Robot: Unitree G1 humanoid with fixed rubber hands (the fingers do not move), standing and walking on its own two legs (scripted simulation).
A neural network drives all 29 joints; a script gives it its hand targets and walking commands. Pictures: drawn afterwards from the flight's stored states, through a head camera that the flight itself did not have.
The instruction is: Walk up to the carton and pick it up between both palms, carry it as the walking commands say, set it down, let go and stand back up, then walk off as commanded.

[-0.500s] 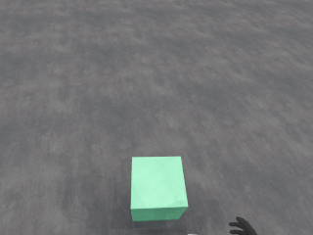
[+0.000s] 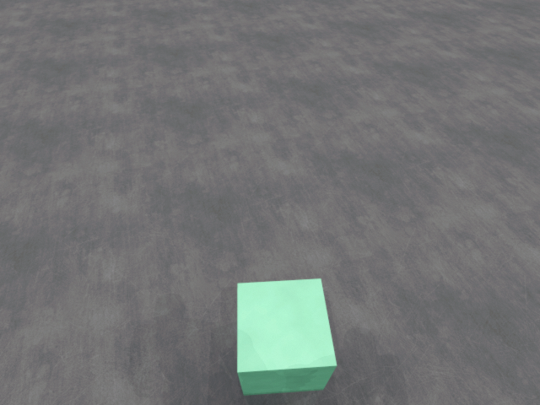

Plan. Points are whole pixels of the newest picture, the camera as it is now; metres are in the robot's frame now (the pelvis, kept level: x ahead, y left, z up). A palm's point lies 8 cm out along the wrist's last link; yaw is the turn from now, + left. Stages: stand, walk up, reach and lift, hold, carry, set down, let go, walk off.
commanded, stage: walk up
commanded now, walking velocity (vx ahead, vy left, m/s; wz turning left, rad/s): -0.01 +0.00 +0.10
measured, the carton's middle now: (281, 338) +0.43 -0.04 -0.63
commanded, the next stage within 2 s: stand in 1.48 s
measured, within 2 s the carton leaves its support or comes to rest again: neither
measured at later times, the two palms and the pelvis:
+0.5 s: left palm out of the picture +0.00 +0.24 -0.14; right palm out of the picture +0.04 -0.24 -0.14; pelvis +0.00 +0.00 +0.00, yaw +2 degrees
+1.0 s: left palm out of the picture -0.02 +0.23 -0.14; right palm out of the picture +0.05 -0.25 -0.14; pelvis +0.00 -0.01 +0.00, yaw +4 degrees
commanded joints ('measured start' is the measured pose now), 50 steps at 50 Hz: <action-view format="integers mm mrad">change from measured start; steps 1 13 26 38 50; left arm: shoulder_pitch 38 48 81 98 112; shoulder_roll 97 98 72 70 69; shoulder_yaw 17 18 15 21 29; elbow -9 46 81 88 76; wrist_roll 0 0 3 5 10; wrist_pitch -8 -6 1 4 18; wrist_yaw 3 6 7 10 13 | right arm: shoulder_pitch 9 23 37 50 62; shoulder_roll -95 -103 -102 -89 -105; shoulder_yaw -13 -5 -4 -4 -14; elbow -19 42 57 53 29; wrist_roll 1 4 2 3 -1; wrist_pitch -10 -12 -16 -15 -15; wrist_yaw -4 -9 -15 -19 -24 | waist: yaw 6 6 14 10 13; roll -10 1 20 0 31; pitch -9 -4 -3 3 -9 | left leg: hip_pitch -43 -65 -93 -119 -152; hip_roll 131 129 148 124 151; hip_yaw -108 -109 -159 -139 -184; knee -70 -59 -79 -43 -45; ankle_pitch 155 167 173 181 205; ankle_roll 2 1 17 8 24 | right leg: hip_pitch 36 51 59 60 66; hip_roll -114 -124 -108 -125 -106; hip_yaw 88 71 38 37 -2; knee -71 -94 -67 -83 -34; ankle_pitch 152 116 85 72 49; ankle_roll -28 -34 -26 -34 -32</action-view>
